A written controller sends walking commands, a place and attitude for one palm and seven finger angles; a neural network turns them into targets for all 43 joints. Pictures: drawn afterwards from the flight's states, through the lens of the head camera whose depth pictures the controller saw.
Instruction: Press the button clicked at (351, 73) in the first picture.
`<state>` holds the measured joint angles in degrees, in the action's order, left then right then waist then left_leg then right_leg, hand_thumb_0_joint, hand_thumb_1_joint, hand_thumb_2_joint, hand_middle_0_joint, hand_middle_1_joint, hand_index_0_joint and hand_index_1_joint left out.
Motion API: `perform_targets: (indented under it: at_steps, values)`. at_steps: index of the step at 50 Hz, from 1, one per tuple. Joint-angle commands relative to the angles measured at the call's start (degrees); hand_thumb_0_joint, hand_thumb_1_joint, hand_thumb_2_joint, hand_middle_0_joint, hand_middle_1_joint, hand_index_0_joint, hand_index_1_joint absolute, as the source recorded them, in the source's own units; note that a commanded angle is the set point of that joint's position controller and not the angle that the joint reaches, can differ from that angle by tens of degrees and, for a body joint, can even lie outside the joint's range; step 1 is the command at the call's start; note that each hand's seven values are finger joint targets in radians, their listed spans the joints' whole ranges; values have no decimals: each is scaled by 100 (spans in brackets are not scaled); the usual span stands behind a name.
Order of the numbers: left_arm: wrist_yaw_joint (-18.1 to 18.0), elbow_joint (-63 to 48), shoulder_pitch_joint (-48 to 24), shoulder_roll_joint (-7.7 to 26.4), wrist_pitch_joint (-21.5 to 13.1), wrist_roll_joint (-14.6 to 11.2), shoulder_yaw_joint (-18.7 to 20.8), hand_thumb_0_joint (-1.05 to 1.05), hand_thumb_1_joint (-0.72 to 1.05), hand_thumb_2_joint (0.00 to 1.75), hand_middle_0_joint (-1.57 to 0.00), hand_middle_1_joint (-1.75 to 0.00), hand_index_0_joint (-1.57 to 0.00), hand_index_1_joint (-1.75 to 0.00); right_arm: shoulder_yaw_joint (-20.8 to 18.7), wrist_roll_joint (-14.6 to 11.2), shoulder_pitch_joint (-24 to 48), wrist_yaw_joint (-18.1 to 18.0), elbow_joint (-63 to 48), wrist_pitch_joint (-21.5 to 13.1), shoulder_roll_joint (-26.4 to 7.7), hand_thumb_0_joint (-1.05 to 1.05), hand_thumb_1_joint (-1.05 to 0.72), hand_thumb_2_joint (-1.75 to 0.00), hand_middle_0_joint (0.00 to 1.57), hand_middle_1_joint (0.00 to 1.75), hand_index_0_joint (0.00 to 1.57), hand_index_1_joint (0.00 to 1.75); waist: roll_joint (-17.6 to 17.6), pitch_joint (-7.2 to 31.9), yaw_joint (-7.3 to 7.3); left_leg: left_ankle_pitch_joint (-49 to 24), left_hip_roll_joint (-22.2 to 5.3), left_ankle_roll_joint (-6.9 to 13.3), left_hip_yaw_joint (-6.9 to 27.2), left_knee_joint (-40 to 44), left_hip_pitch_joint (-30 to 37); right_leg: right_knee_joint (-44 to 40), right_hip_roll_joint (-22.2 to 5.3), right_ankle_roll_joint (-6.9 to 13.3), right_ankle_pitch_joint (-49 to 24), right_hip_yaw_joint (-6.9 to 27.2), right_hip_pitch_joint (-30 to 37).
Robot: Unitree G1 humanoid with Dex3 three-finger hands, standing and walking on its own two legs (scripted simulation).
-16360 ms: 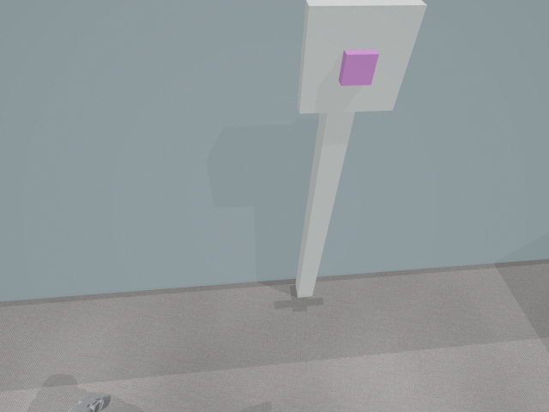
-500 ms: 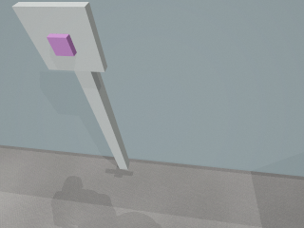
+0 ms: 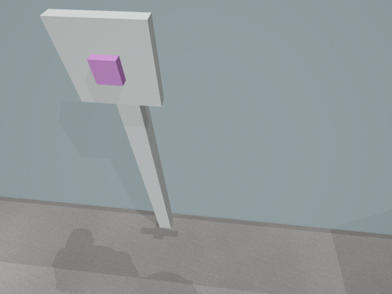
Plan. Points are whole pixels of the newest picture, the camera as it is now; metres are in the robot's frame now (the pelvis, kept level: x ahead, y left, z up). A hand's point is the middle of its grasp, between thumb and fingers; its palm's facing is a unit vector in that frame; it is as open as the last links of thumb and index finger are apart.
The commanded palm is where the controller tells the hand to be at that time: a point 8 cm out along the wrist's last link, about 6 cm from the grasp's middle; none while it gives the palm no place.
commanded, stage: come to a stop and stand still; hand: left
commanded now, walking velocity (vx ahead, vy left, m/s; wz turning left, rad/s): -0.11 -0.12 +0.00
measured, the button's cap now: (108, 69) +0.48 +0.21 +0.21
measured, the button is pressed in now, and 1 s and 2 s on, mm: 0 0 0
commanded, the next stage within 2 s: look again from close up in 1.74 s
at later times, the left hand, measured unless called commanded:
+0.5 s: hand out of the picture +0.02 +0.17 -0.16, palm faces +0.03 -0.98 -0.21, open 7.3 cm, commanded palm none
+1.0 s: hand out of the picture -0.01 +0.21 -0.16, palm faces +0.00 -0.98 -0.20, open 7.4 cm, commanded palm none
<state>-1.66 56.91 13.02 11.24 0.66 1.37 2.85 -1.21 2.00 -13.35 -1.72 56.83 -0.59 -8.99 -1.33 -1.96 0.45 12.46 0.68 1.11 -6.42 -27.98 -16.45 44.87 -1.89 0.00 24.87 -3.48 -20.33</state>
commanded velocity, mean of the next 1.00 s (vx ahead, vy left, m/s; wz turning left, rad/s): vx -0.01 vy -0.01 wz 0.00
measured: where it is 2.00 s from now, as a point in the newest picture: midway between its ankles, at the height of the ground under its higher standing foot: outside the picture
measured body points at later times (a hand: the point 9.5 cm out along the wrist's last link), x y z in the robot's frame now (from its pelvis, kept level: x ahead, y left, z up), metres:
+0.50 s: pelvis -0.01 -0.01 +0.01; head +0.00 -0.01 +0.46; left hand +0.02 +0.22 -0.15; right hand +0.00 -0.22 -0.15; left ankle -0.01 +0.12 -0.73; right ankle -0.01 -0.07 -0.73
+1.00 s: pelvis -0.01 +0.04 +0.01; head +0.00 +0.04 +0.46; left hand -0.01 +0.27 -0.15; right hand -0.03 -0.16 -0.16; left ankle -0.02 +0.13 -0.73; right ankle -0.01 -0.07 -0.73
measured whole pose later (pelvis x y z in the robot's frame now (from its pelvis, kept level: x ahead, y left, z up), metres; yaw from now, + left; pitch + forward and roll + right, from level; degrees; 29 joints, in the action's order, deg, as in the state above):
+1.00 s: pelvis -0.01 +0.04 +0.01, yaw -1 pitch +0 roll +0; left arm -1.9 62.7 17.0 8.0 -0.7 1.1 -0.7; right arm 1.0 1.1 -19.3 -1.3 62.6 -1.2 -7.3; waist 0.9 -0.6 0.3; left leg 14.9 2.1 3.1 -4.5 -25.4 -10.6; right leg 27.7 -1.4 0.3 14.1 -2.5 -13.4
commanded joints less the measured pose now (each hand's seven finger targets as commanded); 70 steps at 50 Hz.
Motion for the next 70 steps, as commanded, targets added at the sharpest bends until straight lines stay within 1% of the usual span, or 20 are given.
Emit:
perform_targets:
  at_steps: [1,3,5,10,13,15,18,23,24,25,26,27,30,32,34,35,39,43,54,70]
  values:
    - [-13,4,812,216,-110,-20,-28,0,90,90,-20,-30,-20,-30,-154,-90,-292,-33,-115,-46,-755,0,-90,-90,20,30,20,30,120,538,78,-1892,-1355,507,1133,270,302,-2093,-132,46,-1404,381,1097]
    - [-39,-43,725,578,-150,26,-13,0,90,90,-20,-30,-20,-30,-85,-160,-297,-3,-128,-9,-456,0,-90,-90,20,30,20,30,-798,369,-43,-244,-590,-9,401,-138,-204,-2162,-1078,435,-3417,1249,1164]
    - [-43,-106,509,601,-175,-12,-35,0,90,90,-20,-30,-20,-30,-75,-133,-255,-3,-37,113,-312,0,-90,-90,20,30,20,30,-1375,198,-99,938,-315,-130,330,-629,-74,-2355,-1252,843,-3866,1292,723]
    - [-83,-136,415,451,-196,-33,-54,0,90,90,-20,-30,-20,-30,-13,-147,-293,-16,202,153,-181,0,-90,-90,20,30,20,30,-429,146,-92,990,-357,-190,454,-930,-102,-2373,-1064,1033,-3983,1116,913]
    - [-75,-64,388,462,-209,-74,-46,0,90,90,-20,-30,-20,-30,9,-148,-544,-20,387,80,-164,0,-90,-90,20,30,20,30,-119,272,-146,-23,-421,-183,499,276,511,-2144,-841,727,-3636,975,1017]
    - [-53,-16,456,339,-206,-111,-75,0,90,90,-20,-30,-20,-30,15,-117,-526,-68,461,-5,-342,0,-90,-90,20,30,20,30,451,335,-47,-1408,-820,-33,793,412,869,-2094,-491,351,-3198,750,909]
    - [-38,139,467,353,-167,-113,-87,0,90,90,-20,-30,-20,-30,50,-129,-351,-83,522,-22,-303,0,-90,-90,20,30,20,30,799,133,33,-1167,-847,-6,814,577,550,-2241,-415,227,-2589,690,1142]
    - [-2,354,554,274,-190,-99,-172,0,90,90,-20,-30,-20,-30,80,-124,-488,-69,618,-35,-314,0,-90,-90,20,30,20,30,250,-160,11,-385,-747,-24,811,871,454,-2629,-428,291,-1860,730,1088]
    - [-273,540,1087,477,-266,-46,-126,0,90,90,-20,-30,-20,-30,-49,-193,88,-21,249,-57,-680,0,-90,-90,20,30,20,30,332,-560,210,281,-601,-221,278,-499,-4,-2642,-841,-299,-4368,1206,811]
    - [-231,241,840,775,-317,-29,-114,0,90,90,-20,-30,-20,-30,14,-189,-366,12,91,71,-232,0,-90,-90,20,30,20,30,-59,-69,-126,1119,-367,-131,546,-967,-175,-2891,-1236,-66,-3103,1642,988]
    - [-177,164,624,632,-327,-19,-156,0,90,90,-20,-30,-20,-30,4,-160,-424,32,140,80,-289,0,-90,-90,20,30,20,30,297,-165,-162,1146,-431,-91,653,-1162,-86,-3023,-1237,409,-1973,1602,600]
    - [-148,111,366,652,-343,-2,-142,0,90,90,-20,-30,-20,-30,-2,-140,-636,75,126,83,-231,0,-90,-90,20,30,20,30,116,65,-303,1005,-483,-83,578,-1010,113,-3091,-1133,718,-1027,1356,449]
    - [-115,45,293,491,-325,-38,-146,0,90,90,-20,-30,-20,-30,17,-105,-974,103,165,25,-308,0,-90,-90,20,30,20,30,-392,103,-356,412,-362,-43,551,-279,608,-2923,-750,641,-62,1098,100]
    - [-91,49,255,352,-302,-56,-178,0,90,90,-20,-30,-20,-30,29,-90,-1052,86,164,-45,-372,0,-90,-90,20,30,20,30,-52,-85,-311,179,-550,44,807,210,555,-2595,-489,475,-197,851,29]
    - [-62,132,386,264,-227,-75,-212,0,90,90,-20,-30,-20,-30,62,-67,-810,64,139,-85,-433,0,-90,-90,20,30,20,30,639,-404,-126,479,-750,150,1205,803,-71,-2266,-230,331,-306,665,280]
    - [-47,178,505,238,-211,-76,-228,0,90,90,-20,-30,-20,-30,81,-71,-713,51,112,-94,-458,0,-90,-90,20,30,20,30,680,-500,-39,720,-802,197,1319,1035,-305,-2148,-171,298,-531,575,496]
    - [-16,310,722,160,-201,-62,-271,0,90,90,-20,-30,-20,-30,90,-86,-702,33,124,-117,-546,0,-90,-90,20,30,20,30,151,-454,47,1106,-772,237,1334,1267,-467,-2063,-181,275,-754,540,826]
    - [-16,343,731,152,-197,-56,-276,0,90,90,-20,-30,-20,-30,99,-87,-751,30,230,-137,-542,0,-90,-90,20,30,20,30,206,-378,51,1056,-744,256,1347,1328,-340,-2022,-213,261,-909,510,839]
    - [-43,573,744,126,-246,-73,-294,0,90,90,-20,-30,-20,-30,140,-128,-804,-26,540,-198,-422,0,-90,-90,20,30,20,30,138,-109,-21,-650,-679,220,990,883,441,-2093,-365,246,-1773,599,915]
    - [-67,698,759,161,-222,-76,-292,0,90,90,-20,-30,-20,-30,147,-131,-642,-79,722,-180,-453,0,-90,-90,20,30,20,30,172,-138,-25,-1360,-698,175,864,745,787,-2077,-411,249,-2328,588,1027]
